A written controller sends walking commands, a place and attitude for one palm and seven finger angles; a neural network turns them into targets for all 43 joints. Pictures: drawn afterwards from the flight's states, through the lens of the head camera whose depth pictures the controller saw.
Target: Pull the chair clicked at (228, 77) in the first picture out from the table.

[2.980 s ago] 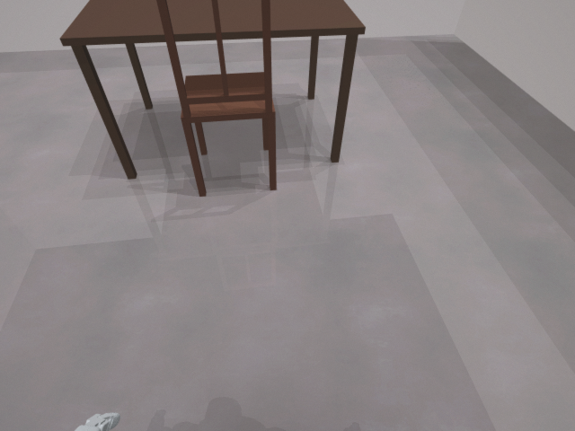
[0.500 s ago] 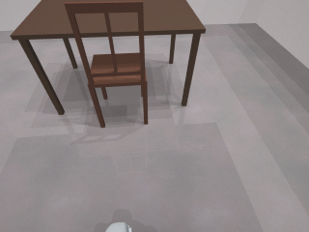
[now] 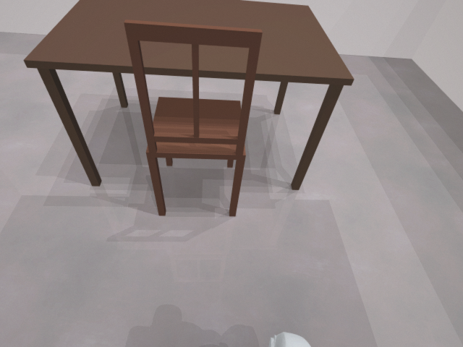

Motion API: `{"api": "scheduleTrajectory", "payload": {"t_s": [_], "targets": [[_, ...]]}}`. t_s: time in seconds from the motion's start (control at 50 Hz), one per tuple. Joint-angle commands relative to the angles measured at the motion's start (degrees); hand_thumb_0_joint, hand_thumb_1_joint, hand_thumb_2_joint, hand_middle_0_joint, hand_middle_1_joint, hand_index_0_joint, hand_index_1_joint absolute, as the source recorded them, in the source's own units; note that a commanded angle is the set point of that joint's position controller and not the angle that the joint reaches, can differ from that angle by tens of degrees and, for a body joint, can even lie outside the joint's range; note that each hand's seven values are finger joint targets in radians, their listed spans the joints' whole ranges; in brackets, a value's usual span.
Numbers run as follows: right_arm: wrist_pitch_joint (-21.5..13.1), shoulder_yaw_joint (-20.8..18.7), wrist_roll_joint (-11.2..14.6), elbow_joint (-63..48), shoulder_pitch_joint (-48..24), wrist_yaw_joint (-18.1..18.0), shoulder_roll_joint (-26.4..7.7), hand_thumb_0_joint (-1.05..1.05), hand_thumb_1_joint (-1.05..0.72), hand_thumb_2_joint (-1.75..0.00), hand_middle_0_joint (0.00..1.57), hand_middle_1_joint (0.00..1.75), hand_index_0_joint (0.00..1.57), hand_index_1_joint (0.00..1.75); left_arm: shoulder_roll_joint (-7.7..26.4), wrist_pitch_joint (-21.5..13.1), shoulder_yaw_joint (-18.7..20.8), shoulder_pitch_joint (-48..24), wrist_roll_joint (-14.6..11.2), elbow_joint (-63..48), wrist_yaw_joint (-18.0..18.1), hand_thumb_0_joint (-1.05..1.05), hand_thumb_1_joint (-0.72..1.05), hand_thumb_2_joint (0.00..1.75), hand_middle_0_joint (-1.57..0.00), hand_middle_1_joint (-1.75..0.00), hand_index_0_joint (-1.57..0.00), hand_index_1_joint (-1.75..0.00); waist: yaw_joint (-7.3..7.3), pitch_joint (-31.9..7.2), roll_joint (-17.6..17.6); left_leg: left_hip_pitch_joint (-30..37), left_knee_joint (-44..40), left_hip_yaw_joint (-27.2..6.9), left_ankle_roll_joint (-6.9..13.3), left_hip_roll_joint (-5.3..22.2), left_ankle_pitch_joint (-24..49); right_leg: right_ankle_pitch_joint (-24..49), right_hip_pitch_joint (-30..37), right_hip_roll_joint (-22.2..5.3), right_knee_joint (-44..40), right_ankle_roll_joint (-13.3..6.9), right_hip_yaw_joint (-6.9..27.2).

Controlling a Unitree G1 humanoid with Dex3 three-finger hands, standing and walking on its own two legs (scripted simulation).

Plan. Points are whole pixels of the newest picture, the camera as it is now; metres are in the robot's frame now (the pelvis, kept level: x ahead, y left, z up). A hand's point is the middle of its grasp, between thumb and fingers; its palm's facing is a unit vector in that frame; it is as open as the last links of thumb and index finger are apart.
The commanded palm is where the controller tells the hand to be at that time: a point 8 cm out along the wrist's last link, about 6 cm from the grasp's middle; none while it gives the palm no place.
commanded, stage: turn to face it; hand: left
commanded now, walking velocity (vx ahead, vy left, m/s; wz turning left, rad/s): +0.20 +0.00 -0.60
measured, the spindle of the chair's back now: (195, 96) +0.85 +0.19 -0.06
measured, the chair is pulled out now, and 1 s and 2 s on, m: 0.00 0.00 0.00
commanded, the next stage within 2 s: take the last steps up to it in 0.52 s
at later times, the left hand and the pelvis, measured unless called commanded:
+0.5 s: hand (177, 308) +0.22 +0.12 -0.17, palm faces +0.04 -0.98 -0.20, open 7.2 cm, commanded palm none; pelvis +0.12 -0.05 -0.01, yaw +1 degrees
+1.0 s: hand out of the picture +0.13 +0.15 -0.17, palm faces +0.13 -0.97 -0.22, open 7.4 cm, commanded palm none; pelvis +0.16 -0.03 +0.00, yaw +5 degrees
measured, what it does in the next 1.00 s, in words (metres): walks ahead: right foot, then left foot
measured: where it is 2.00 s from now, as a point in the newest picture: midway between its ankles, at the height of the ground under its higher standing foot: (227, 305)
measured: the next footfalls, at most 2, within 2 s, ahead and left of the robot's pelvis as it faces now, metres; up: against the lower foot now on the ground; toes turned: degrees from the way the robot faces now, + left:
right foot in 0.30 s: +0.22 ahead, -0.15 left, +0.00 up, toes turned -10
left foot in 0.66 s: +0.17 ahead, +0.09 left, +0.00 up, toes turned +9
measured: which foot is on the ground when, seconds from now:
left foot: down 0.00-0.32, up 0.34-0.64, down 0.66-1.00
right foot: up 0.00-0.28, down 0.30-0.66, up 0.68-1.00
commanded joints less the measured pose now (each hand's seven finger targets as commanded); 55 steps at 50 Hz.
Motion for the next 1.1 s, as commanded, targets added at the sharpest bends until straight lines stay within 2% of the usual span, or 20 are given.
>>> {"api": "scheduleTrajectory", "payload": {"t_s": [0.0, 0.16, 0.22, 0.26, 0.28, 0.3, 0.32, 0.36, 0.4, 0.54, 0.6, 0.64, 0.66, 0.74, 0.9, 0.98, 1.0, 1.02, 1.04, 1.08], "targets": [[-0.68, -0.02, 0.26, -0.34, 6.35, -0.17, -4.45, 0.0, -0.9, -0.9, 0.2, 0.3, 0.2, 0.3, 1.16, 0.9, 0.74, 3.6, 0.04, -1.68, -0.01, 0.0, 0.9, 0.9, -0.2, -0.3, -0.2, -0.3, -0.2, 1.88, 7.71, 1.39, -14.0, -7.61, 1.0, 15.57, 13.71, 4.89, -5.3, -0.88, -1.74, 0.67, 1.97], [0.12, 0.46, -0.64, 3.48, 13.35, -0.59, -4.73, 0.0, -0.9, -0.9, 0.2, 0.3, 0.2, 0.3, 0.21, -0.11, -0.79, -7.54, -0.34, -4.99, 0.5, 0.0, 0.9, 0.9, -0.2, -0.3, -0.2, -0.3, -3.76, 3.39, 9.47, 8.06, -6.27, -4.89, 3.59, 15.88, 40.0, 0.62, 0.98, 1.75, -25.46, -0.25, -4.37], [1.01, 0.49, -0.46, 4.61, 13.15, -0.74, -5.13, 0.0, -0.9, -0.9, 0.2, 0.3, 0.2, 0.3, 0.83, -0.88, -1.08, -4.78, -0.28, -4.32, 0.95, 0.0, 0.9, 0.9, -0.2, -0.3, -0.2, -0.3, -2.31, 0.79, 8.73, 7.51, 0.16, -6.0, 2.57, 15.46, 41.2, 1.34, 10.86, 4.19, -33.44, -1.24, -6.0], [1.17, 0.72, 0.36, 4.81, 12.36, -0.54, -4.1, 0.0, -0.9, -0.9, 0.2, 0.3, 0.2, 0.3, 4.09, -1.91, -0.49, 2.97, -0.17, -1.78, 1.42, 0.0, 0.9, 0.9, -0.2, -0.3, -0.2, -0.3, 1.29, -4.36, 5.22, 2.05, 9.38, -5.1, -0.81, 12.01, 29.96, 16.4, 25.72, 1.9, -41.15, -1.21, -4.05], [1.14, 0.84, 0.76, 4.19, 13.48, -0.24, -1.81, 0.0, -0.9, -0.9, 0.2, 0.3, 0.2, 0.3, 8.03, -2.61, 0.27, 7.13, -0.03, -0.65, 2.07, 0.0, 0.9, 0.9, -0.2, -0.3, -0.2, -0.3, 2.09, -9.49, -3.35, -8.28, 19.35, -3.03, -3.43, 7.49, 12.32, 36.7, 37.51, -8.22, -38.6, -4.46, 6.65], [1.8, 0.96, 1.15, 3.65, 15.1, -0.22, -0.62, 0.0, -0.9, -0.9, 0.2, 0.3, 0.2, 0.3, 11.33, -2.73, 0.66, 9.36, -0.65, -0.22, 2.19, 0.0, 0.9, 0.9, -0.2, -0.3, -0.2, -0.3, 1.3, -12.24, -9.32, -12.43, 31.49, -3.9, -5.3, 1.92, -20.46, 55.98, 40.06, -19.03, -41.59, -10.99, 14.62], [2.74, 0.69, 1.01, 3.71, 14.53, -0.72, -1.14, 0.0, -0.9, -0.9, 0.2, 0.3, 0.2, 0.3, 10.86, -2.55, 0.12, 7.1, -1.0, -0.9, 2.31, 0.0, 0.9, 0.9, -0.2, -0.3, -0.2, -0.3, 0.4, -10.44, -4.58, -11.76, 36.07, -9.59, -5.02, 2.64, -23.65, 55.96, 34.24, -19.19, -43.64, -13.41, 11.34], [3.93, 0.92, 0.85, 3.4, 11.15, -0.34, 0.39, 0.0, -0.9, -0.9, 0.2, 0.3, 0.2, 0.3, 8.25, -2.33, -0.08, 0.43, -0.97, -2.39, 2.75, 0.0, 0.9, 0.9, -0.2, -0.3, -0.2, -0.3, -0.34, -6.29, -8.04, -13.61, 39.96, -11.5, -5.77, 4.82, -20.86, 39.1, 26.07, -17.12, -47.79, -13.18, 11.11], [4.84, 0.61, 0.57, 3.9, 10.78, -0.08, 1.21, 0.0, -0.9, -0.9, 0.2, 0.3, 0.2, 0.3, 6.06, -1.6, -0.25, -4.7, -0.77, -3.85, 3.26, 0.0, 0.9, 0.9, -0.2, -0.3, -0.2, -0.3, -2.32, -3.63, -2.69, -12.3, 37.66, -11.37, -6.08, 5.48, -17.28, 27.51, 19.92, -14.65, -50.13, -11.47, 5.24], [5.99, 0.52, -0.09, 1.54, 8.54, 0.84, 1.33, 0.0, -0.9, -0.9, 0.2, 0.3, 0.2, 0.3, 7.6, 0.24, 0.85, -6.65, -0.26, -5.28, 3.07, 0.0, 0.9, 0.9, -0.2, -0.3, -0.2, -0.3, -2.44, -2.06, -4.9, -8.01, 20.72, -6.97, -6.7, 3.65, -10.83, 2.46, 14.53, -10.75, -51.54, -8.51, -0.21], [5.57, 0.4, -0.14, 1.41, 9.47, 0.84, -0.37, 0.0, -0.9, -0.9, 0.2, 0.3, 0.2, 0.3, 6.99, 1.17, 0.65, -7.1, -0.9, -5.42, 2.75, 0.0, 0.9, 0.9, -0.2, -0.3, -0.2, -0.3, -3.52, -1.28, -1.62, 0.63, 6.0, -7.09, -6.47, 3.3, -2.15, -7.46, 9.41, -8.08, -46.14, -4.54, -2.56], [4.79, -0.51, -1.2, 0.03, 9.91, 0.55, -7.37, 0.0, -0.9, -0.9, 0.2, 0.3, 0.2, 0.3, 2.57, 1.79, -0.15, -6.49, -1.52, -7.25, 1.9, 0.0, 0.9, 0.9, -0.2, -0.3, -0.2, -0.3, -3.58, 1.81, 18.59, -5.97, -11.49, -27.7, -1.05, 16.12, -16.44, -14.81, 5.61, 1.35, -32.23, 0.6, -7.68], [4.77, -0.85, -1.55, -1.47, 8.11, 0.36, -9.73, 0.0, -0.9, -0.9, 0.2, 0.3, 0.2, 0.3, 2.97, 1.51, -0.04, -8.84, -1.01, -8.38, 1.47, 0.0, 0.9, 0.9, -0.2, -0.3, -0.2, -0.3, -3.95, 4.96, 19.36, -11.4, -17.72, -34.48, 3.12, 19.98, -25.03, -15.3, 5.51, 3.51, -24.2, 0.38, -5.84], [3.16, -0.21, -0.92, -2.37, 3.18, -0.31, -7.44, 0.0, -0.9, -0.9, 0.2, 0.3, 0.2, 0.3, 3.8, 0.97, 0.13, -4.97, 0.27, -5.83, 0.17, 0.0, 0.9, 0.9, -0.2, -0.3, -0.2, -0.3, -1.78, 5.26, 13.16, -6.6, -16.63, -26.57, 3.55, 14.88, -20.6, -9.49, 0.24, 2.02, -9.68, -0.54, -0.49], [2.52, -1.14, -0.6, -0.48, 7.62, -0.06, -8.57, 0.0, -0.9, -0.9, 0.2, 0.3, 0.2, 0.3, 2.97, -0.39, -0.73, -5.3, -0.39, -6.04, -0.22, 0.0, 0.9, 0.9, -0.2, -0.3, -0.2, -0.3, -4.43, 0.21, 9.32, 3.66, -12.8, -23.15, 6.07, 14.81, -10.37, -11.77, 5.15, 2.34, -25.96, 0.26, -2.4], [2.93, -1.0, -0.18, -0.48, 3.93, 0.39, -7.85, 0.0, -0.9, -0.9, 0.2, 0.3, 0.2, 0.3, 2.62, -1.39, -0.47, 5.01, -0.28, -2.02, -0.07, 0.0, 0.9, 0.9, -0.2, -0.3, -0.2, -0.3, 0.36, -0.98, 5.95, -7.16, -3.48, -18.21, 2.16, 10.12, -14.42, -2.78, 24.07, 4.51, -42.53, 0.18, -3.99], [2.75, -0.67, 0.29, -0.85, 3.39, 0.68, -5.28, 0.0, -0.9, -0.9, 0.2, 0.3, 0.2, 0.3, 5.84, -1.93, 0.2, 8.94, 0.02, -0.9, 0.4, 0.0, 0.9, 0.9, -0.2, -0.3, -0.2, -0.3, 2.09, -1.39, -2.35, -15.94, 6.25, -13.75, -0.29, 5.61, -15.76, -8.81, 32.27, -0.78, -48.18, -1.07, 3.63], [2.55, 0.15, 0.55, -3.07, 1.45, 1.15, -1.99, 0.0, -0.9, -0.9, 0.2, 0.3, 0.2, 0.3, 10.82, -2.23, 1.29, 13.52, 0.34, 0.02, 0.98, 0.0, 0.9, 0.9, -0.2, -0.3, -0.2, -0.3, 4.02, 0.6, -17.09, -27.72, 21.35, -6.61, -2.92, -1.07, -17.95, -18.9, 36.46, -13.31, -57.63, -5.93, 22.39], [2.72, -0.31, -0.3, -4.71, -2.41, 1.56, -4.99, 0.0, -0.9, -0.9, 0.2, 0.3, 0.2, 0.3, 11.66, -2.15, 1.31, 15.51, -0.46, 0.17, 1.48, 0.0, 0.9, 0.9, -0.2, -0.3, -0.2, -0.3, 4.82, 3.18, -12.0, -30.2, 30.36, -10.19, -2.66, 0.82, -18.98, -26.41, 30.8, -18.02, -62.59, -9.82, 29.6], [2.95, -1.04, -0.62, -3.56, -2.31, 2.22, -4.85, 0.0, -0.9, -0.9, 0.2, 0.3, 0.2, 0.3, 8.24, -2.84, 0.84, 9.98, -0.55, -0.42, 1.73, 0.0, 0.9, 0.9, -0.2, -0.3, -0.2, -0.3, 1.46, 6.89, -9.87, -30.31, 36.66, -12.16, -2.45, 3.9, -9.67, -25.45, 24.23, -14.61, -63.45, -9.1, 24.28]]}}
